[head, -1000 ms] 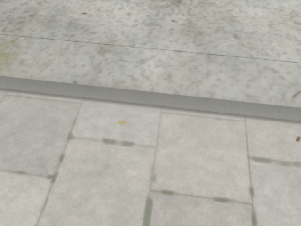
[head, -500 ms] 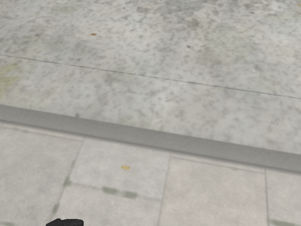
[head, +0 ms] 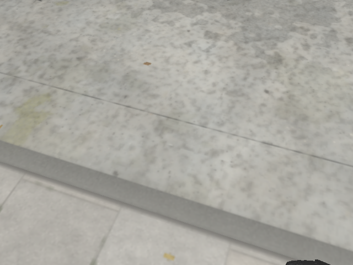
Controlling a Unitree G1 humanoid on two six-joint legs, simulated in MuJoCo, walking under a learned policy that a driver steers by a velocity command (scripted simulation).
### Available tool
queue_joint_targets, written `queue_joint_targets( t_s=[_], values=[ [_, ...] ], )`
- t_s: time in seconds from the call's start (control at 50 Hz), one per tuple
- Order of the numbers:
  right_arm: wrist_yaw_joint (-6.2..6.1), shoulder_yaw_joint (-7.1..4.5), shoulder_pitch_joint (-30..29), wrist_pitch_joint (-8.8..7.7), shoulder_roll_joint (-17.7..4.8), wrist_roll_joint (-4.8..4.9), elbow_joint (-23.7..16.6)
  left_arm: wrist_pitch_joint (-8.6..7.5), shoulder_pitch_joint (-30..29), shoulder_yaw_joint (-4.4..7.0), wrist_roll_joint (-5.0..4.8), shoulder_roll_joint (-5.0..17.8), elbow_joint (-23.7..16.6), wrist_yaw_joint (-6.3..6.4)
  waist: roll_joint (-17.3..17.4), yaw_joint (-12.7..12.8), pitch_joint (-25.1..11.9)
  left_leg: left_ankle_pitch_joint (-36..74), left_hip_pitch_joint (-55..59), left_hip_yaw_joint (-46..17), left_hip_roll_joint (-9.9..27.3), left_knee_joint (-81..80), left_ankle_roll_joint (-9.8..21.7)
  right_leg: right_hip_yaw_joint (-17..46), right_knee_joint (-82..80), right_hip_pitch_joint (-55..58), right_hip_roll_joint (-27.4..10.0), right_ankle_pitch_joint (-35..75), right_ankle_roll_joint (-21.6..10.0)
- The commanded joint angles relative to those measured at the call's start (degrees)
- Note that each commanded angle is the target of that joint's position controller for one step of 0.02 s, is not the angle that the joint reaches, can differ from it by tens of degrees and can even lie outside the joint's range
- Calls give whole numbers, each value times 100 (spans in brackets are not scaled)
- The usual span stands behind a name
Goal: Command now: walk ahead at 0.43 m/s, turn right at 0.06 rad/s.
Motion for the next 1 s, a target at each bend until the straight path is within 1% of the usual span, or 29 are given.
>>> queue_joint_targets(
  t_s=[0.02,0.04,0.06,0.08,0.1,0.12,0.14,0.16,0.18,0.2,0.22,0.26,0.28,0.32,0.38,0.4,0.42,0.44,0.46,0.48,0.5,0.52,0.56,0.58,0.6,0.62,0.66,0.8,1.0],
  values=[
    [-125,-218,1213,-214,-632,-76,116,2,-45,165,-22,904,-160,61,-426,-871,-505,182,1612,122,-378,-782,296,466,1788,-178,-1346,5359,-460],
    [-205,-298,2081,-302,-917,-209,342,-26,-52,112,-114,778,-278,66,-225,-1136,-1157,1206,3121,-462,339,-618,490,329,2997,-1123,-1101,4073,-301],
    [-232,-465,2610,-274,-1540,-290,397,-12,728,-46,-392,142,-367,59,1061,-1011,-2184,3225,5051,-2632,2277,-381,1453,-213,5261,-3017,-222,348,23],
    [-177,-449,2613,-184,-1313,53,416,50,611,146,-232,764,-217,130,543,-1026,-2417,4542,4673,-3174,2401,-634,1693,373,6031,-3265,38,-1394,22],
    [-158,-360,2014,-185,-1066,126,360,85,261,171,-164,693,-305,140,321,-735,-1615,4767,3940,-2236,2126,-730,1557,667,6106,-3441,-231,-1149,18],
    [-155,-248,1570,-205,-665,115,312,92,-23,124,-96,516,-339,122,212,-617,-987,4500,3266,-1716,1850,-1007,1326,620,5775,-3554,-423,-900,43],
    [-181,-175,1379,-218,-447,119,332,157,-166,139,-38,469,-338,96,239,-487,-587,4111,2699,-1319,1553,-1270,1063,593,5409,-3421,-569,-707,72],
    [-212,-131,1253,-216,-351,141,380,247,-129,145,45,444,-333,59,338,-316,-439,3866,2230,-1024,1315,-1473,911,544,5098,-3137,-623,-534,139],
    [-222,-114,1256,-236,-367,110,410,330,-22,144,76,365,-263,30,343,-237,-505,4012,1967,-826,1225,-1531,865,473,4983,-2783,-550,-345,182],
    [-222,-109,1312,-272,-420,95,457,393,59,140,69,305,-226,13,293,-158,-635,4224,1854,-681,1171,-1554,899,436,4859,-2562,-492,-206,222],
    [-219,-114,1297,-298,-499,92,501,447,106,130,51,249,-196,11,306,-61,-679,4290,1709,-519,1120,-1576,921,386,4665,-2419,-477,-99,260],
    [-214,-86,1236,-310,-531,64,561,512,-82,98,55,200,-196,36,359,-5,-663,4032,1534,-286,992,-1593,866,311,3976,-2269,-529,139,279],
    [-216,-69,1255,-295,-525,59,605,532,-269,75,56,194,-217,57,445,-49,-620,3799,1488,-218,918,-1593,816,257,3582,-2200,-554,268,279],
    [-222,-65,1470,-242,-572,45,728,569,-590,43,33,236,-235,101,564,-205,-625,3204,1505,-271,913,-1621,797,158,3085,-2054,-559,452,267],
    [-242,-61,1645,-123,-595,30,856,584,-838,10,6,301,-198,154,490,-337,-543,1786,1472,-557,1013,-1650,827,117,2502,-1826,-585,366,231],
    [-257,-54,1631,-78,-581,41,879,573,-865,-6,11,292,-170,169,428,-329,-465,1227,1415,-655,1022,-1616,802,94,2172,-1696,-586,357,200],
    [-277,-47,1559,-32,-570,76,892,546,-811,-33,24,248,-114,183,315,-245,-377,600,1285,-694,958,-1522,699,62,1592,-1414,-580,636,157],
    [-296,-38,1639,1,-532,74,930,500,-818,-46,46,320,-81,203,107,-246,-272,11,1123,-745,837,-1452,492,261,1023,-1116,-720,1105,122],
    [-304,-19,1763,16,-436,59,934,432,-697,-18,80,549,-31,229,-173,-328,-255,-435,988,-724,645,-1272,275,719,826,-856,-1171,1672,70],
    [-287,-10,2296,39,-226,111,1009,388,-889,15,29,834,-39,238,-713,-761,-135,-900,1003,-436,158,-1248,112,1182,857,-1062,-1577,2245,-148],
    [-306,32,2419,110,-97,129,1212,382,-1027,-40,-65,557,31,188,-861,-708,-49,-951,1715,-313,37,-1395,31,1178,678,-1849,-1565,1643,-234],
    [-327,-4,2265,146,-232,114,1249,368,-1113,-94,-72,332,34,156,-744,-649,158,-665,2001,-388,101,-1377,3,1056,566,-2171,-1345,1234,-95],
    [-329,-52,2073,165,-369,100,1261,360,-1052,-102,-81,316,128,174,-667,-565,81,-316,2157,-478,241,-1331,41,822,534,-2054,-1073,1155,51],
    [-323,-51,2043,164,-357,95,1275,357,-986,-105,-93,304,185,198,-597,-549,51,-281,2108,-505,283,-1358,43,783,545,-1920,-1038,1206,58],
    [-327,-30,2041,156,-284,99,1317,358,-947,-104,-99,299,227,204,-477,-535,15,-294,2061,-513,301,-1389,30,767,568,-1784,-1034,1270,49],
    [-336,-18,2034,151,-237,105,1362,360,-927,-105,-95,288,254,205,-358,-520,9,-310,2036,-508,298,-1413,12,768,584,-1709,-1045,1329,34],
    [-357,-10,2016,157,-195,109,1443,366,-908,-112,-81,268,306,207,-243,-503,29,-323,2043,-501,296,-1438,-14,763,587,-1678,-1054,1371,14],
    [-396,17,2066,197,-111,108,1665,380,-805,-143,-73,203,500,223,-159,-488,57,-282,2108,-504,328,-1424,-29,728,555,-1668,-1022,1364,6],
    [-418,58,2178,220,-33,108,1868,407,-632,-189,-68,92,700,232,-162,-479,162,-382,2024,-527,353,-1423,-35,703,525,-1700,-977,1212,13]
  ],
)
